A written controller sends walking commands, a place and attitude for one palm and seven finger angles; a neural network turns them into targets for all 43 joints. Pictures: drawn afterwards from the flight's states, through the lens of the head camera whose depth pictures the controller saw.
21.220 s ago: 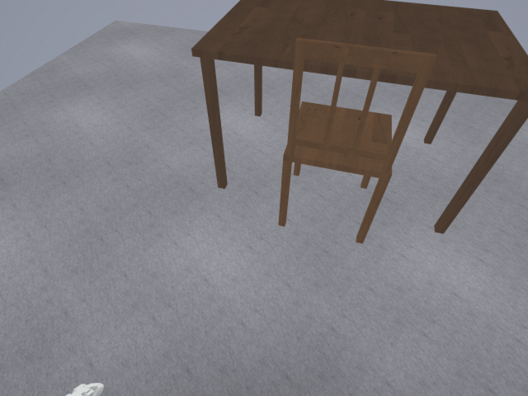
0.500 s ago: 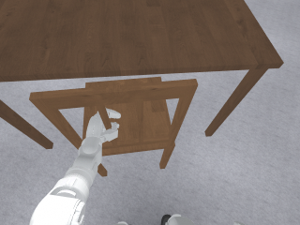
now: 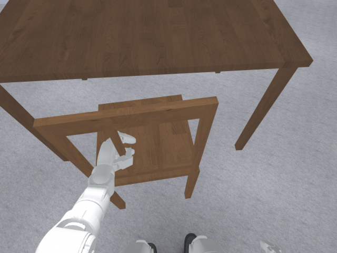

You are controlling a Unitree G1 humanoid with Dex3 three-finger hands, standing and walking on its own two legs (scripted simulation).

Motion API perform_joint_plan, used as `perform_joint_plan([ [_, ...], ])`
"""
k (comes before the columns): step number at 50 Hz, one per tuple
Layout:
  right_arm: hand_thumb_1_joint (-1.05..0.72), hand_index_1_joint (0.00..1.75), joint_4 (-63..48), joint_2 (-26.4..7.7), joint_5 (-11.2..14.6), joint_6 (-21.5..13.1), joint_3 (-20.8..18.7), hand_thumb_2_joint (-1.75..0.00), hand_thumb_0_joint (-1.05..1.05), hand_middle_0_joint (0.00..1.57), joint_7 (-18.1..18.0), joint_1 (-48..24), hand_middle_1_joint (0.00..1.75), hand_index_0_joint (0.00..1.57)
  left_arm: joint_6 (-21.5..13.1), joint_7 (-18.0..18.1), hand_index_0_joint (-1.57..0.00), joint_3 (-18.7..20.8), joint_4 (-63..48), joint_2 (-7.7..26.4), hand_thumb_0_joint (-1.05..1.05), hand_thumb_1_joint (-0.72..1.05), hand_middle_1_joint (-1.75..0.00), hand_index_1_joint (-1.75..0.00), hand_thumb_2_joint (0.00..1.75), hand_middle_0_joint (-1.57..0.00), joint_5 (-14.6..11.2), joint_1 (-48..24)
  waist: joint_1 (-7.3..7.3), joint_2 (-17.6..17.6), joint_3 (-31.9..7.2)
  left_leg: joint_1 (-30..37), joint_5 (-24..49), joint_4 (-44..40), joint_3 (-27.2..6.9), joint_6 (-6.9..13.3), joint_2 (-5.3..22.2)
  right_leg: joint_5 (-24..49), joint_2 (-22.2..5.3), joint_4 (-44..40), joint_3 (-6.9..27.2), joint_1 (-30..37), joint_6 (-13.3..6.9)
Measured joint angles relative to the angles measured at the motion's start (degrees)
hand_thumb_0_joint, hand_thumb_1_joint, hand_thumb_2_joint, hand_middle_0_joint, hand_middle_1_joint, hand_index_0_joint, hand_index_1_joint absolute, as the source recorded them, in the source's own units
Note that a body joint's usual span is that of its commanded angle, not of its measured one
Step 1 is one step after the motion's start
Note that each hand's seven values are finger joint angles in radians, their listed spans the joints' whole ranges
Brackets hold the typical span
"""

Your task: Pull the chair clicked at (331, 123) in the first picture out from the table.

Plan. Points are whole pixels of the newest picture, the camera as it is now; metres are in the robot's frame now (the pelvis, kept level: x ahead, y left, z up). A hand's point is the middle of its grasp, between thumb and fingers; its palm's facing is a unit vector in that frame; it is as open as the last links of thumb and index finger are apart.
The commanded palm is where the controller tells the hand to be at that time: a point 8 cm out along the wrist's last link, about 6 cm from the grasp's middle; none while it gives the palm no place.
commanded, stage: step backward, pulling the chair out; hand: left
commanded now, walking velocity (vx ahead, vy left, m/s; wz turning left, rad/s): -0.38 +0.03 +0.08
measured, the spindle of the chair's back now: (123, 153) +0.38 +0.14 -0.08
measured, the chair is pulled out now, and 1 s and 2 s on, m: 0.14 0.22 0.41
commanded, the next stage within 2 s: none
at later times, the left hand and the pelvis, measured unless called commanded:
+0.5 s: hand (119, 176) +0.30 +0.14 -0.06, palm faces +0.06 -0.98 -0.20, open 5.1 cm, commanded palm +0.30 +0.19 -0.06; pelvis -0.05 +0.00 -0.01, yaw +2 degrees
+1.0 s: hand (115, 188) +0.27 +0.14 -0.06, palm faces +0.04 -0.98 -0.19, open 5.0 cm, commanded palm +0.25 +0.19 -0.06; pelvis -0.10 +0.00 -0.01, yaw +5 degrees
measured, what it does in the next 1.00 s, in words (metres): walks backwards: left foot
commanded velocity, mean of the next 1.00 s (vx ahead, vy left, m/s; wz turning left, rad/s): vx -0.38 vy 0.00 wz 0.02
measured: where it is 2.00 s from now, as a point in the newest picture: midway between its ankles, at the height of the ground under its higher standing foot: outside the picture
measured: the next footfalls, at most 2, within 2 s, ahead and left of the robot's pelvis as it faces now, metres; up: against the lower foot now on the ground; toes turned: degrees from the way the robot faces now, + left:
left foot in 0.58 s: -0.02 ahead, +0.14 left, +0.00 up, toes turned +3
right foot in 1.18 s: -0.03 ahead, -0.12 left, +0.00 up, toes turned +1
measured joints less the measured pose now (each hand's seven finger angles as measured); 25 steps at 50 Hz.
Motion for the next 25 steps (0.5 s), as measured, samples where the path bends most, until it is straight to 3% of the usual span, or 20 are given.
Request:
perform_joint_plan([
  [3, -0.91, 0.30, 1.2, -1.3, 0.1, -1.4, -0.3, -0.90, 0.00, 0.20, 0.1, 0.3, 0.30, 0.21, -0.3, 0.4, -0.49, -0.4, 1.1, -0.7, 0.05, 0.75, -1.16, -1.45, 0.83, -0.36, 0.2, -0.3, -0.17, -0.1, 0.4, 0.2, -0.8, -0.3, -0.1, -0.2, -0.3, 1.1, -0.7, -1.0, -0.5, 0.7, 0.2],
  [5, -0.91, 0.30, 1.8, -2.1, 0.0, -2.2, -0.3, -0.90, 0.00, 0.20, -0.2, 0.7, 0.30, 0.21, -0.3, 0.6, -0.49, -0.9, 1.3, -0.9, 0.05, 0.75, -1.16, -1.45, 0.83, -0.36, 0.5, -0.2, -0.18, -0.2, 0.4, 0.6, 2.4, -1.5, 0.3, 0.2, -0.3, 1.6, -1.0, -1.3, -0.8, 0.9, 0.5],
  [9, -0.91, 0.30, 1.7, -3.0, 0.1, -3.0, -0.3, -0.90, 0.01, 0.20, -0.8, 1.7, 0.30, 0.21, -0.1, 0.7, -0.49, -2.4, 0.7, -0.5, 0.05, 0.75, -1.17, -1.45, 0.83, -0.36, 0.5, 0.7, 0.60, -0.8, -0.1, 0.5, 4.2, -1.8, 1.2, 1.2, -0.3, -1.1, -1.4, 0.7, -0.4, -0.1, 1.3],
  [13, -0.91, 0.30, 1.0, -2.3, -0.2, -3.4, 0.0, -0.90, 0.01, 0.20, -1.3, 2.0, 0.30, 0.20, 0.1, 0.6, -0.49, -2.8, -0.1, 0.6, 0.05, 0.74, -1.19, -1.45, 0.84, -0.37, 0.8, 1.1, 1.12, -1.9, 0.2, 0.3, 4.0, -0.8, 1.8, 1.4, -0.5, -3.2, -1.7, 3.2, 0.1, -1.2, 1.5],
  [18, -0.91, 0.30, 0.7, -0.6, -0.6, -3.4, 0.5, -0.90, 0.01, 0.20, -1.0, 0.9, 0.30, 0.20, 0.8, 0.5, -0.50, -1.8, 0.2, 2.0, 0.04, 0.72, -1.22, -1.45, 0.85, -0.39, 1.1, -0.1, 1.27, -2.2, 1.4, -0.8, 2.9, 2.9, 1.6, 0.9, -0.4, -2.4, -1.9, 6.7, 0.0, -2.3, 0.4],
  [25, -0.91, 0.30, 2.4, -0.3, -0.9, -4.3, 0.4, -0.90, 0.01, 0.20, 0.7, -0.3, 0.30, 0.21, 0.4, 1.6, -0.49, 0.3, 1.3, 1.6, 0.03, 0.72, -1.24, -1.45, 0.85, -0.39, 1.8, -1.0, 0.14, -1.7, 2.3, -2.6, -10.6, 12.7, -1.2, -1.0, -1.5, 1.3, -2.6, 4.4, -1.4, -1.6, -0.6],
])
